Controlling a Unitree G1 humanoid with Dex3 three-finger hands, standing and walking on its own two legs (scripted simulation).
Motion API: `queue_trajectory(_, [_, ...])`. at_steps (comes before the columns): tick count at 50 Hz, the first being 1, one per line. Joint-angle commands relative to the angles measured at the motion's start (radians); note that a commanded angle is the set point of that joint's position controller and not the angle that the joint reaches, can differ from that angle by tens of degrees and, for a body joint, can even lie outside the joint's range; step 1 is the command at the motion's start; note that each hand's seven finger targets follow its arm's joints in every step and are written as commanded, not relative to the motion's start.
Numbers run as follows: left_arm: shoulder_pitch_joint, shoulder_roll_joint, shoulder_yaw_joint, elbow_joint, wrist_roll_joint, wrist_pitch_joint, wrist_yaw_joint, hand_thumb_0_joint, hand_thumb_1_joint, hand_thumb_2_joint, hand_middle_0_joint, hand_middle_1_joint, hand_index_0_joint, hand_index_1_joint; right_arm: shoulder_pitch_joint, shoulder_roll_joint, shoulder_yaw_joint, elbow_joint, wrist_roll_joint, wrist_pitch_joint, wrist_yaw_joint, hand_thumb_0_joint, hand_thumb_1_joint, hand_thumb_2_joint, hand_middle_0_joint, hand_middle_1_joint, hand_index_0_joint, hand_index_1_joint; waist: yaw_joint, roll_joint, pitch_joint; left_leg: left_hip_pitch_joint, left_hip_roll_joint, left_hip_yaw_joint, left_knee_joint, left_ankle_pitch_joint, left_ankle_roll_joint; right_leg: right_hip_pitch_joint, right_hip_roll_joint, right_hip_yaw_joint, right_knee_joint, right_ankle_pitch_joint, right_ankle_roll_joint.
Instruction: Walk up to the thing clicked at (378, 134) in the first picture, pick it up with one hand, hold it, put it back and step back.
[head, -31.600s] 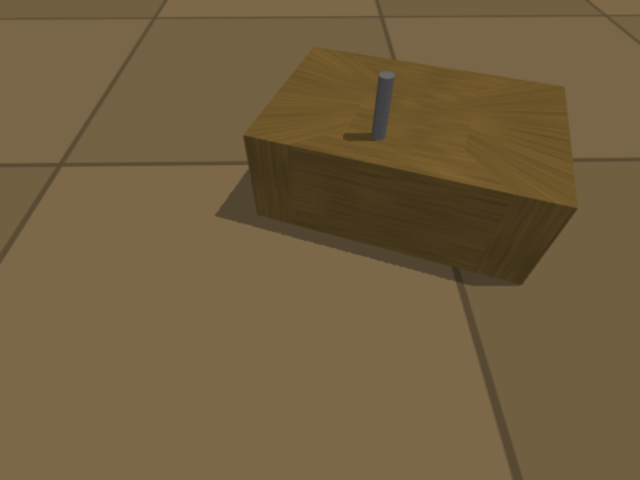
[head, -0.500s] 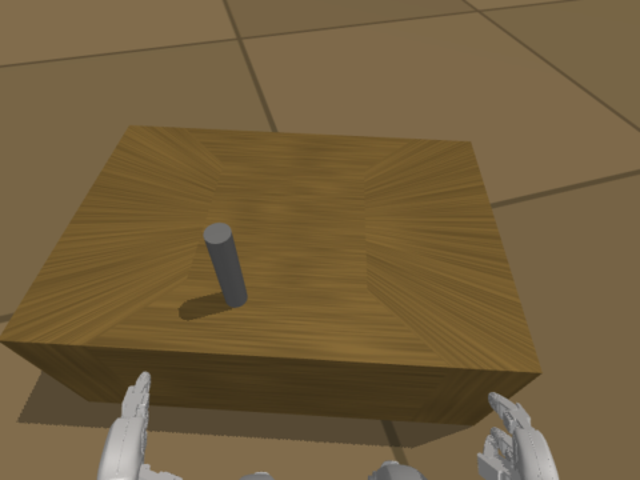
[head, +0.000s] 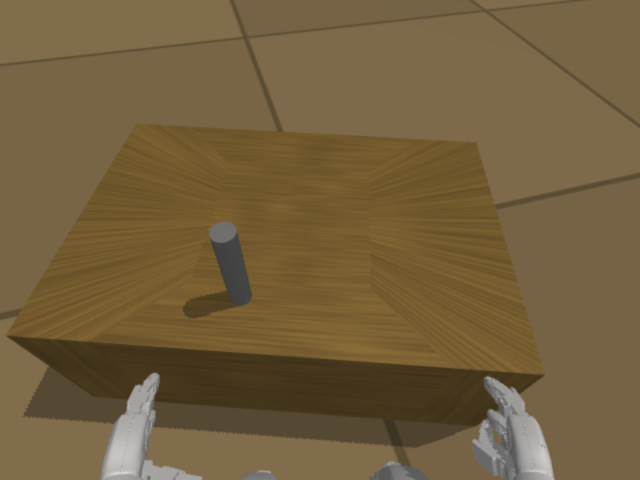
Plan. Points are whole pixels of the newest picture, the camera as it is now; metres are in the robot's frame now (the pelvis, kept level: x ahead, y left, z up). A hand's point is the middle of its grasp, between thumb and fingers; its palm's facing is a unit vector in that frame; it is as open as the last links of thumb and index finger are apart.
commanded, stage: stand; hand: left
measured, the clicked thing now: (232, 267) +0.53 +0.19 -0.19
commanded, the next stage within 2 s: none
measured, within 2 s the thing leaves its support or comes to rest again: neither
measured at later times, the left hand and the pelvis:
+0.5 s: hand out of the picture +0.05 +0.25 -0.11, palm faces +0.01 -0.93 -0.38, open 7.7 cm; pelvis +0.00 +0.00 +0.04, yaw +1 degrees
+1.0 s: hand out of the picture +0.05 +0.24 -0.10, palm faces +0.02 -0.94 -0.35, open 7.4 cm; pelvis +0.00 -0.01 +0.06, yaw +2 degrees
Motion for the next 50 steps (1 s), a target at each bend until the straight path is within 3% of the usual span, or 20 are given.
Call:
queue_trajectory(1, [-0.114, 0.244, 0.105, 0.279, 0.085, -0.185, -0.073, 0.000, 0.074, 0.686, -0.200, -0.300, -0.200, -0.301, -0.085, -0.278, -0.103, 0.076, -0.090, 0.062, 0.070, 0.000, -0.900, -0.900, 0.200, 0.300, 0.200, 0.300, 0.029, -0.011, -0.046, 0.105, 0.011, -0.032, -0.188, 0.366, 0.094, 0.208, -0.050, 0.089, -0.156, 0.217, -0.114])
queue_trajectory(3, [-0.146, 0.249, 0.091, 0.361, 0.063, -0.218, -0.094, 0.000, 0.234, 0.846, -0.200, -0.300, -0.200, -0.301, -0.086, -0.256, -0.096, 0.104, -0.050, 0.068, 0.096, 0.000, -0.900, -0.900, 0.200, 0.300, 0.200, 0.300, 0.026, -0.012, -0.068, 0.139, 0.009, -0.035, -0.211, 0.361, 0.093, 0.250, -0.063, 0.115, -0.162, 0.274, -0.114])
queue_trajectory(4, [-0.175, 0.251, 0.090, 0.400, 0.051, -0.224, -0.102, 0.000, 0.314, 0.900, -0.200, -0.300, -0.200, -0.301, -0.080, -0.256, -0.092, 0.117, -0.040, 0.070, 0.107, 0.000, -0.900, -0.900, 0.200, 0.300, 0.200, 0.300, 0.028, -0.034, -0.043, 0.153, 0.005, -0.036, -0.233, 0.307, 0.095, 0.223, -0.063, 0.111, -0.181, 0.229, -0.107])
queue_trajectory(6, [-0.202, 0.251, 0.087, 0.475, 0.041, -0.228, -0.105, 0.000, 0.474, 0.900, -0.200, -0.300, -0.200, -0.301, -0.090, -0.265, -0.102, 0.145, -0.032, 0.073, 0.119, 0.000, -0.900, -0.900, 0.200, 0.300, 0.200, 0.300, 0.031, -0.008, -0.044, 0.181, 0.014, -0.063, -0.274, 0.274, 0.094, 0.223, -0.058, 0.094, -0.193, 0.200, -0.096])
queue_trajectory(12, [-0.235, 0.261, 0.085, 0.680, 0.030, -0.242, -0.098, 0.000, 0.900, 0.900, -0.200, -0.300, -0.200, -0.301, -0.114, -0.289, -0.103, 0.248, -0.034, 0.084, 0.123, 0.000, -0.900, -0.900, 0.200, 0.300, 0.200, 0.300, 0.042, 0.073, 0.013, 0.223, 0.049, -0.111, -0.388, 0.391, 0.094, 0.300, -0.043, 0.061, -0.231, 0.285, -0.065])
queue_trajectory(14, [-0.255, 0.278, 0.088, 0.734, 0.032, -0.243, -0.096, 0.000, 0.900, 0.900, -0.200, -0.300, -0.200, -0.301, -0.114, -0.286, -0.100, 0.277, -0.028, 0.092, 0.122, 0.000, -0.900, -0.900, 0.200, 0.300, 0.200, 0.300, 0.032, 0.024, 0.033, 0.237, 0.040, -0.096, -0.407, 0.355, 0.085, 0.318, -0.054, 0.072, -0.280, 0.272, -0.072])
queue_trajectory(18, [-0.267, 0.299, 0.083, 0.827, 0.022, -0.248, -0.093, 0.000, 0.900, 0.900, -0.200, -0.300, -0.200, -0.301, -0.075, -0.286, -0.091, 0.357, -0.019, 0.103, 0.120, 0.000, -0.900, -0.900, 0.200, 0.300, 0.200, 0.300, 0.013, -0.015, 0.027, 0.314, 0.031, -0.066, -0.423, 0.419, 0.066, 0.374, -0.093, 0.103, -0.360, 0.358, -0.078])
queue_trajectory(21, [-0.271, 0.300, 0.076, 0.890, 0.014, -0.240, -0.089, 0.000, 0.900, 0.900, -0.200, -0.300, -0.200, -0.301, -0.081, -0.299, -0.086, 0.403, -0.018, 0.108, 0.118, 0.000, -0.900, -0.900, 0.200, 0.300, 0.200, 0.300, 0.019, -0.002, 0.035, 0.342, 0.046, -0.079, -0.477, 0.439, 0.066, 0.411, -0.091, 0.084, -0.396, 0.364, -0.066])
queue_trajectory(24, [-0.283, 0.314, 0.070, 0.945, 0.013, -0.236, -0.090, 0.000, 0.900, 0.900, -0.200, -0.300, -0.200, -0.301, -0.087, -0.300, -0.077, 0.440, -0.014, 0.112, 0.118, 0.000, -0.900, -0.900, 0.200, 0.300, 0.200, 0.300, 0.016, -0.024, 0.065, 0.358, 0.048, -0.076, -0.525, 0.427, 0.059, 0.431, -0.097, 0.086, -0.452, 0.334, -0.060])
queue_trajectory(27, [-0.304, 0.315, 0.063, 0.986, 0.014, -0.232, -0.092, 0.000, 0.900, 0.900, -0.200, -0.300, -0.200, -0.301, -0.111, -0.298, -0.070, 0.474, -0.008, 0.121, 0.122, 0.000, -0.900, -0.900, 0.200, 0.300, 0.200, 0.300, 0.021, -0.031, 0.116, 0.356, 0.043, -0.072, -0.572, 0.322, 0.050, 0.420, -0.100, 0.093, -0.533, 0.197, -0.052])
queue_trajectory(34, [-0.334, 0.316, 0.060, 1.051, 0.013, -0.234, -0.099, 0.000, 0.900, 0.900, -0.200, -0.300, -0.200, -0.301, -0.107, -0.297, -0.065, 0.527, -0.008, 0.122, 0.126, 0.000, -0.900, -0.900, 0.200, 0.300, 0.200, 0.300, 0.025, -0.016, 0.142, 0.350, 0.050, -0.067, -0.633, 0.300, 0.042, 0.468, -0.097, 0.088, -0.594, 0.146, -0.040])
queue_trajectory(38, [-0.343, 0.319, 0.064, 1.074, 0.010, -0.235, -0.102, 0.000, 0.900, 0.900, -0.200, -0.300, -0.200, -0.301, -0.111, -0.296, -0.064, 0.538, -0.009, 0.119, 0.125, 0.000, -0.900, -0.900, 0.200, 0.300, 0.200, 0.300, 0.025, -0.007, 0.124, 0.371, 0.060, -0.071, -0.652, 0.326, 0.044, 0.493, -0.099, 0.085, -0.594, 0.204, -0.037])
queue_trajectory(42, [-0.360, 0.323, 0.063, 1.086, 0.011, -0.235, -0.103, 0.000, 0.900, 0.900, -0.200, -0.300, -0.200, -0.301, -0.110, -0.300, -0.062, 0.551, -0.006, 0.122, 0.127, 0.000, -0.900, -0.900, 0.200, 0.300, 0.200, 0.300, 0.025, -0.013, 0.144, 0.359, 0.055, -0.062, -0.659, 0.308, 0.039, 0.485, -0.099, 0.090, -0.621, 0.161, -0.031])
queue_trajectory(44, [-0.365, 0.319, 0.065, 1.093, 0.009, -0.233, -0.104, 0.000, 0.900, 0.900, -0.200, -0.300, -0.200, -0.301, -0.119, -0.304, -0.062, 0.552, -0.008, 0.121, 0.125, 0.000, -0.900, -0.900, 0.200, 0.300, 0.200, 0.300, 0.027, 0.002, 0.130, 0.371, 0.062, -0.065, -0.664, 0.325, 0.041, 0.495, -0.098, 0.084, -0.611, 0.203, -0.033])
queue_trajectory(46, [-0.369, 0.323, 0.066, 1.098, 0.009, -0.231, -0.105, 0.000, 0.900, 0.900, -0.200, -0.300, -0.200, -0.301, -0.117, -0.310, -0.062, 0.555, -0.006, 0.122, 0.125, 0.000, -0.900, -0.900, 0.200, 0.300, 0.200, 0.300, 0.027, -0.003, 0.133, 0.359, 0.058, -0.064, -0.677, 0.297, 0.038, 0.497, -0.095, 0.086, -0.618, 0.166, -0.032])
queue_trajectory(50, [-0.381, 0.328, 0.067, 1.104, 0.006, -0.229, -0.107, 0.000, 0.900, 0.900, -0.200, -0.300, -0.200, -0.301, -0.115, -0.308, -0.060, 0.561, -0.006, 0.120, 0.124, 0.000, -0.900, -0.900, 0.200, 0.300, 0.200, 0.300, 0.027, -0.005, 0.126, 0.365, 0.063, -0.062, -0.679, 0.325, 0.038, 0.507, -0.100, 0.091, -0.619, 0.189, -0.035])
